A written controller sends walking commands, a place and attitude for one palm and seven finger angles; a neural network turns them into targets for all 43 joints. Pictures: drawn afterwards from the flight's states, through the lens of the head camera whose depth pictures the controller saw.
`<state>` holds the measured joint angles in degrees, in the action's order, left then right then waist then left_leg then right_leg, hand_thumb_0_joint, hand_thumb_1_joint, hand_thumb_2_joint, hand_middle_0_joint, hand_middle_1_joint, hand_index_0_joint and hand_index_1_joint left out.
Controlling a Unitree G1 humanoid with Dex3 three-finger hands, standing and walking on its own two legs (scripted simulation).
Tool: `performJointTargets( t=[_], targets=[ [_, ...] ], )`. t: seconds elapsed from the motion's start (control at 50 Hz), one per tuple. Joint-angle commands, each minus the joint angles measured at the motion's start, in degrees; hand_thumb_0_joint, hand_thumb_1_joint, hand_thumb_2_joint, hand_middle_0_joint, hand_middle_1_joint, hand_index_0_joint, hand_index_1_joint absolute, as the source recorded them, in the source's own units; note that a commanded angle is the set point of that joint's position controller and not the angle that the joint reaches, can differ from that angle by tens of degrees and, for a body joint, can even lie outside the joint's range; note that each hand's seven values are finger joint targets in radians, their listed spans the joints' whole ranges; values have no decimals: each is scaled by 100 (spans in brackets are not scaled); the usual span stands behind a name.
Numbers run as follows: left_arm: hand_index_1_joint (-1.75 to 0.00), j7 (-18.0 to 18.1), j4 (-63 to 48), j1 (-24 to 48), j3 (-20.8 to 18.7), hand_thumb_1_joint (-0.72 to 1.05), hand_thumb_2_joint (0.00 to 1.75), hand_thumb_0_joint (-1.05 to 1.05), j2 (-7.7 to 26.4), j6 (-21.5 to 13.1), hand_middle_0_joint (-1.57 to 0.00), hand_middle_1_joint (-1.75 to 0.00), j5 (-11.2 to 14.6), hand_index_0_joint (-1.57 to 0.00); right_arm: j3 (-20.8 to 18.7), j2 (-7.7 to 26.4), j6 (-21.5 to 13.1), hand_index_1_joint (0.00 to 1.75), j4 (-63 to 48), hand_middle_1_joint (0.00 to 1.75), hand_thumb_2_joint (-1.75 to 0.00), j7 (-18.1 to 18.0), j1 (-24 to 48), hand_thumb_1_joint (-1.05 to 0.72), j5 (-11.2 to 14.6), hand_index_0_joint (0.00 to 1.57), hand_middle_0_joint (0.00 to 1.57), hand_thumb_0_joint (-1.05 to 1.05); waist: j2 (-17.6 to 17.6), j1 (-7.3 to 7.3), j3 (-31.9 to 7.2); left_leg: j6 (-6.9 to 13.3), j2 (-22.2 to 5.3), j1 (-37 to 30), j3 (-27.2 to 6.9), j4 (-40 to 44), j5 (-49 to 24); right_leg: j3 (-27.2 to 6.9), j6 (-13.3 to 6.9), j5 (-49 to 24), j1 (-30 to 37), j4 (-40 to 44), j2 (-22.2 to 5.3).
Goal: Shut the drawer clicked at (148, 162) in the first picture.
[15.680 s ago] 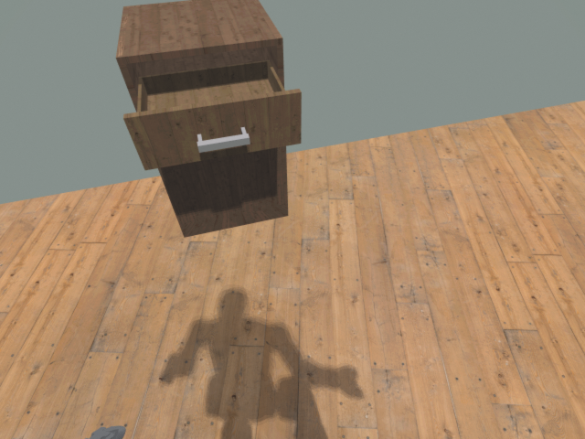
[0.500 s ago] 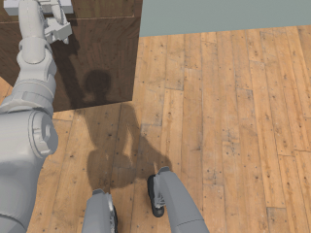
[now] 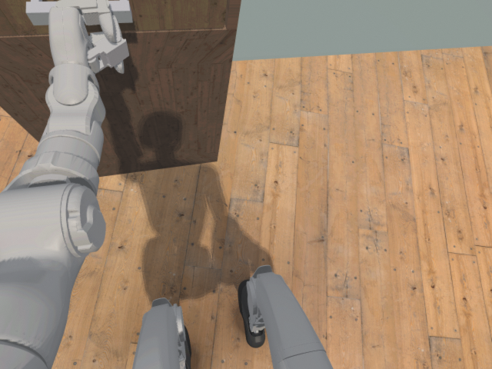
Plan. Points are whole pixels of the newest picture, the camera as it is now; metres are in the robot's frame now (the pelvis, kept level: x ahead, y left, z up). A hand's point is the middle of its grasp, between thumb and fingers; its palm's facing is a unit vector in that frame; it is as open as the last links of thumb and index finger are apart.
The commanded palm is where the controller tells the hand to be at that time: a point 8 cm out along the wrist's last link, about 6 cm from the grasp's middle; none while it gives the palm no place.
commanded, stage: pull the fist back off the drawer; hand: left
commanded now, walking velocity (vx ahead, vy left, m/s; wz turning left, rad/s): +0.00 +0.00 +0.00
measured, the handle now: (81, 2) +0.66 +0.13 +0.07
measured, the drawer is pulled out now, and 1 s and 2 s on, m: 0.00 0.00 0.00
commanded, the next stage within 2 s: draw the hand back to the body in 0.14 s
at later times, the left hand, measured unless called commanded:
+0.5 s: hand (76, 57) +0.52 +0.13 +0.11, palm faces +0.03 -1.00 -0.07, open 3.2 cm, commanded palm +0.48 +0.17 +0.13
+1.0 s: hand out of the picture +0.37 +0.19 +0.21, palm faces +0.16 -0.95 -0.27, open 3.2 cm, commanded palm +0.33 +0.23 +0.23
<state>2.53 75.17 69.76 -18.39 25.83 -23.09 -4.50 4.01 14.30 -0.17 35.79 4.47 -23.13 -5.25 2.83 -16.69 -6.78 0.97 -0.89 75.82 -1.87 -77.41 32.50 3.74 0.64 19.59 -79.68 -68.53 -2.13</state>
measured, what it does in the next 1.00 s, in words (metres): rises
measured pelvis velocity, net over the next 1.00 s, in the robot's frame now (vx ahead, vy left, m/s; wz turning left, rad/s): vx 0.08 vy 0.00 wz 0.02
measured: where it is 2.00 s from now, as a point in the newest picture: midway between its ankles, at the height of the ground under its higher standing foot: (218, 348)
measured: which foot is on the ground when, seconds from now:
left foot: down 0.00-1.00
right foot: down 0.00-1.00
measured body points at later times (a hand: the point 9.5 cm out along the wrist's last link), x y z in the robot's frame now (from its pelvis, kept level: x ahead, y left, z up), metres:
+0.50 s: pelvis +0.07 -0.01 +0.07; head +0.20 -0.02 +0.50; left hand +0.51 +0.18 +0.12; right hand +0.11 -0.26 -0.06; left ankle +0.02 +0.11 -0.60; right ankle +0.10 -0.14 -0.60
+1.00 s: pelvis +0.08 +0.00 +0.12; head +0.10 -0.02 +0.57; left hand +0.35 +0.24 +0.23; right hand +0.28 -0.22 +0.04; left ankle +0.02 +0.11 -0.60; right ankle +0.10 -0.14 -0.60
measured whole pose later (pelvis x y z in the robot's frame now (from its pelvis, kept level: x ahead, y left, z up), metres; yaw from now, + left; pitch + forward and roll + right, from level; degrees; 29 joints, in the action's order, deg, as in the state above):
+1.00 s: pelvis +0.08 +0.00 +0.12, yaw +1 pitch +3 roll -1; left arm 3.0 0.8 -4.3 -4.2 15.9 -4.2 2.7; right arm 3.0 12.8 0.9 28.8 -4.2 -11.0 1.8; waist 2.9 0.9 -2.4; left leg 0.5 -0.3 14.3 -0.2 -35.2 23.8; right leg 2.8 0.8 16.0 -21.1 -34.3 -1.8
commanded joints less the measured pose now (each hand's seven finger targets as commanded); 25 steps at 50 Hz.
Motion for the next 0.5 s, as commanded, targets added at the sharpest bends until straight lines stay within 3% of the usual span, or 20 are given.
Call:
performJointTargets(
  t=[0.0, 0.02, 0.08, 0.12, 0.16, 0.22, 0.26, 0.3, 0.38, 0.42, 0.44, 0.48],
  targets=[
    [-160, 79, -1824, 2705, -141, 90, 90, 0, 913, -500, -140, -160, 217, -140, -450, 1126, 22, 30, -259, 30, -90, -31, -1186, -90, 41, 20, 20, 0, 1024, 8, -3568, 11, 99, -2179, -267, 1424, -1284, -104, -206, -170, 2575, 762, 347],
    [-160, 59, -1904, 2442, -160, 90, 90, 0, 893, -525, -140, -160, 238, -140, -462, 1115, 51, 30, -287, 30, -90, -21, -1166, -90, 55, 20, 20, 0, 1034, 105, -3664, -15, 94, -2266, -237, 1442, -1469, -105, -216, -292, 2698, 766, 346],
    [-160, 69, -1910, 2216, -111, 90, 90, 0, 764, -565, -140, -160, 273, -140, -487, 1076, 122, 30, -284, 30, -90, -36, -1118, -90, 86, 20, 20, 0, 597, 45, -3312, 30, 77, -2091, -166, 1450, -1541, -141, -179, -447, 2902, 847, 363],
    [-160, 73, -1856, 2192, -25, 90, 90, 0, 637, -605, -140, -160, 247, -140, -490, 1052, 133, 30, -257, 30, -90, -43, -1117, -90, 78, 20, 20, 0, 583, 24, -3120, 45, 84, -2056, -136, 1452, -1579, -143, -183, -525, 2894, 866, 357],
    [-160, 89, -1946, 1974, -254, 90, 90, 0, 837, -654, -140, -160, 275, -140, -516, 1048, 160, 30, -282, 30, -90, -65, -1124, -90, 83, 20, 20, 0, 450, 113, -3211, 56, 100, -1996, -57, 1437, -1727, -200, -183, -777, 3193, 875, 356],
    [-160, 51, -2139, 1773, -23, 90, 90, 0, 454, -789, -140, -160, 301, -140, -556, 989, 199, 30, -301, 30, -90, -61, -1126, -90, 74, 20, 20, 0, 609, 161, -3452, -10, 104, -2451, -66, 1434, -2335, -153, -194, -1295, 3217, 791, 349],
    [-160, 26, -2942, 914, -382, 90, 90, 0, 780, -865, -140, -160, 405, -140, -627, 1000, 262, 30, -513, 30, -90, -33, -1077, -90, 115, 20, 20, 0, 785, 612, -4204, -82, 108, -2994, 22, 1555, -3009, -198, -228, -1898, 3916, 816, 353],
    [-160, -38, -3653, -105, -396, 90, 90, 0, 743, -792, -140, -160, 589, -140, -668, 962, 293, 30, -754, 30, -90, -15, -981, -90, 204, 20, 20, 0, 771, 880, -4658, -97, 127, -3328, 124, 1731, -3580, -251, -246, -2602, 4658, 942, 361],
    [-160, -301, -4688, -1646, 42, 90, 90, 0, 196, -313, -140, -160, 868, -140, -710, 880, 352, 30, -1011, 30, -90, -29, -721, -90, 432, 20, 20, 0, 10, 1016, -3790, 30, 119, -3072, 287, 2357, -3376, -274, -218, -3064, 5656, 1465, 360],
    [-160, -438, -5262, -2132, 379, 90, 90, 0, -237, -130, -140, -160, 1073, -140, -734, 851, 306, 30, -1094, 30, -90, -87, -578, -90, 534, 20, 20, 0, 3, 999, -3533, 50, 84, -3401, 334, 2566, -3535, -257, -183, -3168, 5747, 1682, 363],
    [-160, -483, -5387, -2400, 387, 90, 90, 0, -322, -49, -140, -160, 1187, -140, -736, 835, 275, 30, -1098, 30, -90, -113, -546, -90, 569, 20, 20, 0, -148, 1039, -3304, 52, 86, -3408, 374, 2690, -3412, -238, -169, -3130, 5873, 1808, 370],
    [-160, -558, -5543, -2685, 631, 90, 90, 0, -584, 53, -140, -160, 1315, -140, -725, 836, 201, 30, -1055, 30, -90, -189, -405, -90, 634, 20, 20, 0, -440, 953, -2697, 56, 83, -3469, 380, 2895, -3020, -194, -129, -2872, 5865, 2029, 382]
  ],
)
